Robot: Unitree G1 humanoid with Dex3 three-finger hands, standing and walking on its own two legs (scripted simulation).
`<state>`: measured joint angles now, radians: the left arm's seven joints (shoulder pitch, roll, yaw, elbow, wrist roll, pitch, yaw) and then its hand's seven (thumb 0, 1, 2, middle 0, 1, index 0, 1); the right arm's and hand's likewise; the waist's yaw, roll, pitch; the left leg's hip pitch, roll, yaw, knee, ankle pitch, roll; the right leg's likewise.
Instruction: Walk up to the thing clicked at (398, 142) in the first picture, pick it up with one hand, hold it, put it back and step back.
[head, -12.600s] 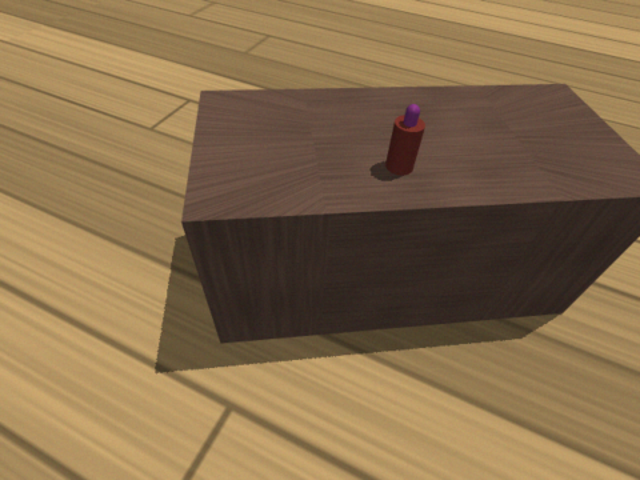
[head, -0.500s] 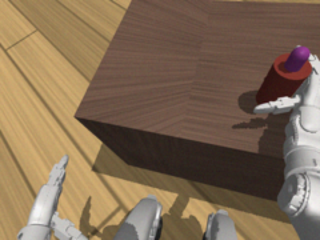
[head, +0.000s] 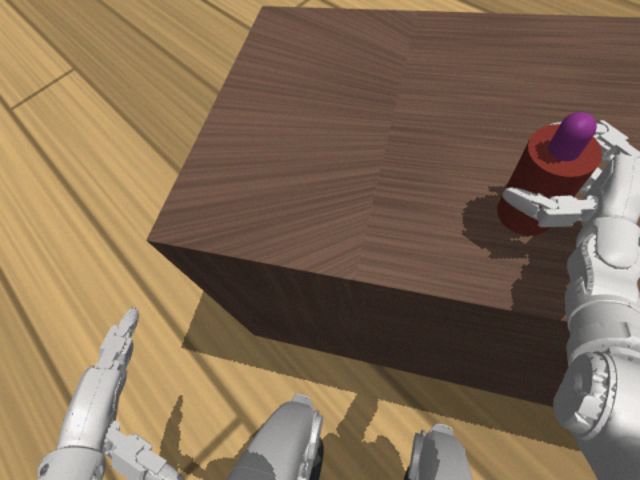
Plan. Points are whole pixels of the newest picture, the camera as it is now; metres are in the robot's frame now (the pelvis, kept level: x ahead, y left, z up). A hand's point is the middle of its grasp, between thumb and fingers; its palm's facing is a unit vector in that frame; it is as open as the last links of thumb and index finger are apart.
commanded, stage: settle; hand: right
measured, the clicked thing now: (549, 172) +0.51 -0.18 +0.03
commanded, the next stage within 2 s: lift in 0.84 s
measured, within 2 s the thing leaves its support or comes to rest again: leaves its support in 0.36 s
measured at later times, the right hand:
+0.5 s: hand (560, 172) +0.50 -0.18 +0.04, palm faces +0.16 +0.99 -0.03, open 10.5 cm
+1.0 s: hand (573, 159) +0.50 -0.18 +0.07, palm faces +0.15 +0.99 -0.01, open 10.6 cm
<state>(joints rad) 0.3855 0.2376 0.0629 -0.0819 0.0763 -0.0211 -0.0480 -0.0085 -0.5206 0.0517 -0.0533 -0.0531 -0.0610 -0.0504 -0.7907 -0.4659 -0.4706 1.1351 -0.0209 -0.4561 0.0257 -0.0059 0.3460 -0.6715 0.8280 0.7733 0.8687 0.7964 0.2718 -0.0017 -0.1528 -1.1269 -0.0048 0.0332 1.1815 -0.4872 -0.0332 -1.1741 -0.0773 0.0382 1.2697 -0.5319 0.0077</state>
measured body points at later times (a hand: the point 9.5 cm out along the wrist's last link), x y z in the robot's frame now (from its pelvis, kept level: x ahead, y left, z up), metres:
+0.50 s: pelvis +0.01 +0.00 +0.02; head +0.13 -0.04 +0.45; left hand +0.17 +0.27 +0.03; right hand +0.49 -0.24 +0.05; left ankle +0.04 +0.15 -0.63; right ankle +0.03 -0.12 -0.63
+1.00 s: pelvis +0.01 +0.00 +0.04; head +0.12 -0.03 +0.47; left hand +0.16 +0.27 +0.03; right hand +0.48 -0.24 +0.08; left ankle +0.04 +0.15 -0.63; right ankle +0.03 -0.12 -0.63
